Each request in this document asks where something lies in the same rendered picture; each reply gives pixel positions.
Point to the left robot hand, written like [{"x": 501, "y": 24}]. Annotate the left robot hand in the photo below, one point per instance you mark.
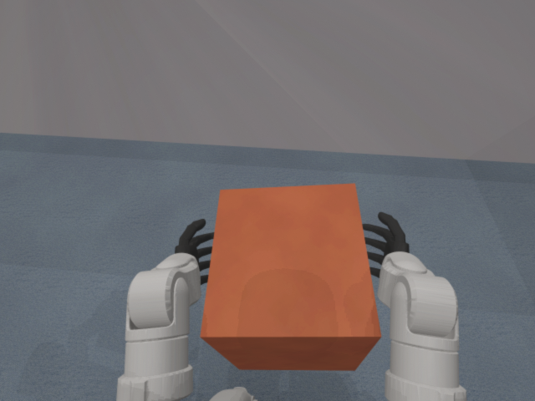
[{"x": 189, "y": 245}]

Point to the right robot hand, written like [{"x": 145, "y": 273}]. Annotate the right robot hand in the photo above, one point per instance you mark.
[{"x": 395, "y": 238}]

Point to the robot left forearm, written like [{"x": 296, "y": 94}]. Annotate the robot left forearm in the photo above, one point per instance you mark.
[{"x": 157, "y": 325}]

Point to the carton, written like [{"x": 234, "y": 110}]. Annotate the carton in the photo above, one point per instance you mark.
[{"x": 289, "y": 284}]

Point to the robot right forearm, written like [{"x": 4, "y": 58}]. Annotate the robot right forearm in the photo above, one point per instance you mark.
[{"x": 424, "y": 329}]

